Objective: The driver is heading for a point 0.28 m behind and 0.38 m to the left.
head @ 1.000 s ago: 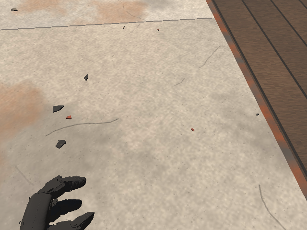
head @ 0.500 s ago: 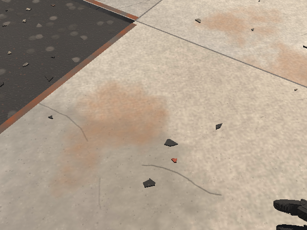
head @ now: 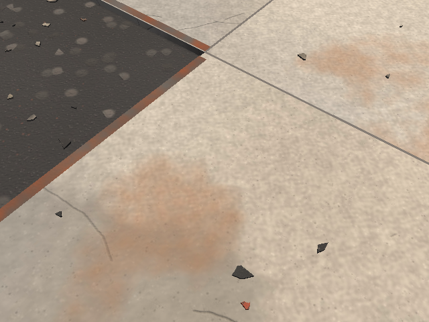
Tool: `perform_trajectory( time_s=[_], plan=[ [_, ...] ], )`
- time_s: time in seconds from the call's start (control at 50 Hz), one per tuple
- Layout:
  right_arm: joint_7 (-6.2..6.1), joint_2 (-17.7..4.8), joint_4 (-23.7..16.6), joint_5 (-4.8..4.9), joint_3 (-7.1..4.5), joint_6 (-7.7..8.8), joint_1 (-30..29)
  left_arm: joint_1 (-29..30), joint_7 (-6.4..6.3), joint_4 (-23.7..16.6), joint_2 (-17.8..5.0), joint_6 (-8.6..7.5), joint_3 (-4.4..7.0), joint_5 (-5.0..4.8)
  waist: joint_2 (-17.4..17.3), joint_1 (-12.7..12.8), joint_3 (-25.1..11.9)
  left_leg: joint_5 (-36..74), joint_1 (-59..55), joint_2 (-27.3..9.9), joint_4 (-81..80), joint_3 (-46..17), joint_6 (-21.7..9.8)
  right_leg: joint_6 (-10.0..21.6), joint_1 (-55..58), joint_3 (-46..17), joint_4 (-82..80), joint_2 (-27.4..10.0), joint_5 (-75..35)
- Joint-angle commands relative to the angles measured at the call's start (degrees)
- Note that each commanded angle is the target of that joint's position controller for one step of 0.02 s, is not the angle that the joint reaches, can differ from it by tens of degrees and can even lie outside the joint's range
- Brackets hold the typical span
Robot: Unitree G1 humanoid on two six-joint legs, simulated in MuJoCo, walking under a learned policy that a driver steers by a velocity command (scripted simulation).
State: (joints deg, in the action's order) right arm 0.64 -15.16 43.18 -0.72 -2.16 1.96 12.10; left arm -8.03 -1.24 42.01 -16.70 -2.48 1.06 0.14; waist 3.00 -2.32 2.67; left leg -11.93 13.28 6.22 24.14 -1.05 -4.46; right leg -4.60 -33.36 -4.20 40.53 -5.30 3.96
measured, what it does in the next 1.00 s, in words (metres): walks ahead, turning left: right foot, then left foot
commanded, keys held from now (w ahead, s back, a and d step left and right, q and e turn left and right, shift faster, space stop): shift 0.02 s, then q+shift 0.72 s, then w+q+shift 0.26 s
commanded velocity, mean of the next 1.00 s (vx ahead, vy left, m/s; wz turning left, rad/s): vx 0.14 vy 0.00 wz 0.78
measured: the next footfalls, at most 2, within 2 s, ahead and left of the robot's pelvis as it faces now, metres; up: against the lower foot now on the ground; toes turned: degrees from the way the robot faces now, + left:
right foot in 0.06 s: +0.17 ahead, -0.16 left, +0.00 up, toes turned +1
left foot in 0.42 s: +0.07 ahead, +0.10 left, +0.00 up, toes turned +20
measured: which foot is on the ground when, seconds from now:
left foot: down 0.00-0.08, up 0.10-0.40, down 0.42-0.88, up 0.90-1.00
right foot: up 0.00-0.04, down 0.06-0.42, up 0.44-0.86, down 0.88-1.00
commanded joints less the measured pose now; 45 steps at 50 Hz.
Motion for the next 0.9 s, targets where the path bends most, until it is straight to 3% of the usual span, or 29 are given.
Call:
perform_trajectory(
  time_s=[0.02,0.04,0.06,0.08,0.1,0.12,0.14,0.16,0.18,0.22,0.3,0.38,0.4,0.42,0.44,0.46,0.48,0.5,0.52,0.54,0.58,0.66,0.74,0.76,0.8,0.84,0.86,0.88,0.9],
  plan=[
    [-0.11,-6.48,-1.63,0.31,-1.32,0.13,-1.50,-1.68,0.63,-2.49,-5.35,-0.75,1.63,0.42,-8.22,1.96,-8.11,24.35,0.67,-15.04,0.13,-7.30,-8.00,1.89,13.36,1.66,-7.31,2.08,-1.83],
    [-0.15,-6.70,-1.44,0.97,-1.32,0.00,-1.52,-2.09,0.62,-2.42,-6.06,-0.99,2.12,0.97,-8.11,2.79,-7.47,19.13,1.84,-13.45,2.72,-8.84,-6.24,3.16,16.83,2.59,-11.85,3.29,-4.94],
    [-0.32,-6.20,-1.30,0.93,-1.23,0.06,0.09,-2.13,0.22,-2.78,-8.25,-1.23,2.80,1.53,-5.96,2.49,-6.77,12.77,3.47,-10.20,6.29,-9.33,-3.48,4.66,20.30,0.43,-14.14,0.81,-17.20],
    [-0.35,-4.73,-1.60,0.13,-1.02,0.40,3.86,-2.51,-0.44,-3.90,-11.47,-1.18,3.41,2.29,1.49,0.30,-8.55,-1.56,9.27,-4.99,13.25,-7.73,-0.39,8.51,27.26,-5.71,-11.78,-7.74,-36.14],
    [-0.87,-4.39,-1.58,1.14,-0.92,0.33,6.09,-5.94,-0.77,-2.97,-11.99,-0.23,4.11,2.24,11.54,2.12,-12.47,-17.01,16.95,-0.77,23.47,-1.98,2.95,16.44,33.41,-13.52,-14.07,-16.28,-39.03],
    [-1.01,-8.05,-2.61,1.62,-1.91,-0.28,3.01,-10.11,-0.83,-2.33,-10.05,0.49,3.85,1.56,12.35,5.72,-14.70,-27.75,22.23,-1.17,35.90,-1.60,5.01,20.55,36.23,-19.59,-16.79,-20.18,-35.75],
    [-1.12,-9.62,-3.22,2.21,-2.97,-1.40,1.50,-9.70,-1.10,-2.49,-9.15,1.04,3.63,1.38,8.39,5.53,-15.25,-25.90,24.88,-3.42,44.15,-2.92,5.67,20.43,35.72,-18.62,-17.75,-19.95,-25.89],
    [-1.56,-9.23,-3.03,2.52,-3.38,-2.95,0.54,-6.37,-1.50,-3.43,-7.85,1.44,3.39,1.33,5.60,4.58,-13.16,-22.24,25.58,-5.38,47.53,-3.33,6.52,18.83,32.17,-14.93,-18.88,-17.93,-16.94],
    [-1.92,-8.78,-3.07,2.59,-3.63,-4.48,0.77,-2.10,-1.79,-4.10,-6.94,1.76,3.24,0.89,4.91,3.15,-10.19,-18.63,24.46,-7.16,46.59,-3.48,7.30,17.14,27.19,-10.49,-20.94,-15.98,-9.04],
    [-2.47,-6.40,-3.96,2.42,-3.43,-6.38,0.72,2.90,-2.14,-4.27,-6.49,2.33,3.31,1.18,7.07,1.49,-6.59,-13.68,19.77,-7.84,41.28,0.00,8.34,14.81,19.49,-2.81,-24.11,-12.26,-1.77],
    [-1.54,-4.90,-6.76,1.98,-3.30,-6.58,-1.26,4.71,-2.54,-3.52,-7.41,2.57,4.30,0.94,7.77,2.35,-8.98,-8.71,12.14,-9.77,27.29,2.43,7.22,14.30,20.05,5.05,-23.57,-12.98,-5.00],
    [-0.07,-6.36,-7.28,1.83,-4.54,-6.82,1.02,5.07,-1.75,-1.75,-8.94,2.87,5.24,-0.22,6.78,1.47,-9.91,-5.33,5.60,-9.10,16.07,5.91,3.80,12.73,21.92,7.66,-20.79,-15.57,-0.56],
    [-0.10,-6.49,-6.44,1.80,-5.03,-6.90,3.17,5.62,-1.55,-1.30,-8.48,3.09,5.26,-0.65,5.50,0.29,-9.74,-2.55,2.17,-7.82,11.64,6.87,2.24,10.76,20.50,9.29,-18.03,-14.67,2.95],
    [-0.55,-7.95,-5.42,1.37,-5.96,-6.86,5.76,4.11,-1.25,-0.22,-6.68,3.47,5.04,-0.94,1.53,-0.33,-8.38,0.46,-1.71,-6.75,6.62,4.49,-0.09,7.56,16.94,11.70,-11.80,-11.81,9.84],
    [-1.66,-13.51,-5.69,1.10,-7.59,-6.54,7.72,2.70,-0.86,0.07,-4.13,4.04,4.55,-0.01,-12.58,-0.04,-4.44,12.55,-5.90,-15.41,-3.25,-11.35,-5.18,1.96,5.89,17.38,3.26,-5.12,20.39],
    [-1.93,-19.93,-7.66,-0.48,-8.43,-5.31,6.92,8.90,-1.27,-5.17,-3.12,3.68,4.02,1.23,-23.72,0.04,-3.41,17.68,-6.78,-25.54,-7.79,-33.81,-15.90,-1.43,-9.26,10.76,17.85,4.37,33.62],
    [-1.66,-17.32,-7.72,-1.34,-7.88,-3.54,6.02,13.06,-1.57,-5.67,-4.51,3.13,4.54,1.17,-15.95,-1.60,-6.02,13.33,-7.13,-25.44,-8.28,-32.27,-16.89,-0.01,-11.24,1.79,25.53,4.42,32.77],
    [-1.80,-16.06,-8.00,-0.72,-7.38,-2.29,3.71,12.36,-1.66,-5.32,-4.96,2.72,4.82,0.24,-13.46,0.14,-6.23,11.59,-7.14,-22.89,-7.96,-28.20,-13.72,1.64,-11.31,-0.63,25.98,4.13,27.21],
    [-2.19,-14.22,-8.67,0.84,-6.98,-1.96,0.21,10.14,-2.10,-3.62,-5.57,2.42,5.29,0.35,-9.75,2.06,-6.52,11.47,-7.24,-20.30,-6.25,-24.33,-10.16,2.13,-10.80,-1.51,25.16,3.32,22.22],
    [-2.57,-12.20,-9.23,2.00,-6.29,-2.25,-1.95,9.04,-2.42,-3.07,-6.42,2.17,5.70,0.87,-9.61,2.78,-7.26,13.40,-7.03,-19.39,-4.97,-22.50,-8.35,2.07,-9.97,-1.85,23.82,3.30,19.37],
    [-3.41,-10.37,-10.04,1.93,-5.57,-2.97,-2.05,8.27,-1.80,-2.94,-5.34,1.66,5.70,0.75,-10.14,3.24,-9.88,17.89,-6.19,-16.78,-3.57,-20.54,-7.57,1.46,-5.83,-1.52,23.66,5.35,15.64],
    [-4.21,-11.58,-10.95,1.90,-6.08,-3.65,-0.56,9.78,-0.85,-3.68,-3.02,1.37,4.79,-0.06,-9.85,2.28,-9.75,16.65,-7.73,-14.64,-2.22,-22.99,-7.13,0.48,-3.98,-2.50,11.86,8.45,13.20],
    [-4.01,-12.45,-12.69,1.70,-6.56,-4.34,-1.67,9.71,-0.01,-3.73,-3.79,1.15,4.82,-0.43,-11.84,1.72,-9.20,13.24,-5.25,-13.66,-1.65,-28.15,-7.04,0.15,1.45,-3.77,3.55,9.96,13.55],
    [-3.82,-12.32,-12.90,1.98,-6.53,-4.40,-1.40,8.63,0.33,-3.57,-4.33,0.93,4.91,-0.66,-11.53,1.53,-10.74,3.16,-4.54,-13.09,-2.99,-29.53,-7.11,0.52,3.64,-3.84,1.31,9.87,13.25],
    [-3.13,-12.24,-13.23,2.47,-6.18,-4.14,-1.55,7.89,1.17,-3.71,-5.08,0.09,5.28,-1.53,-13.26,1.36,-9.28,-18.88,0.54,-11.87,-6.15,-32.98,-7.37,1.65,9.42,-3.18,-3.97,9.82,14.99],
    [-2.59,-11.46,-13.93,2.35,-5.45,-3.75,-3.82,4.12,1.57,-2.92,-5.83,-1.09,6.02,-2.51,-14.51,3.92,-6.73,-25.94,8.37,-10.23,-6.02,-34.75,-6.70,2.81,19.45,-2.37,-10.57,9.11,15.51],
    [-2.53,-10.23,-14.70,2.47,-4.85,-3.63,-6.05,-0.73,1.51,-1.41,-6.17,-1.63,6.56,-2.80,-12.83,6.88,-5.81,-27.61,15.25,-8.26,-2.61,-32.99,-4.76,3.98,28.28,-2.14,-16.94,7.34,11.73],
    [-2.46,-7.20,-14.66,2.58,-3.97,-3.49,-4.85,-6.94,1.16,0.11,-8.48,-1.81,7.48,-2.43,-6.56,8.44,-8.55,-29.45,23.08,-4.05,9.55,-25.76,-1.15,5.99,39.58,-7.26,-20.31,-0.17,15.13],
    [-2.22,-2.69,-15.17,2.54,-2.55,-3.12,-2.51,-10.43,0.98,-0.28,-11.22,-1.91,7.40,-0.61,4.31,7.19,-10.57,-25.40,32.24,2.46,27.48,-14.03,1.19,10.41,45.75,-23.64,-23.87,-12.00,30.28]
  ],
)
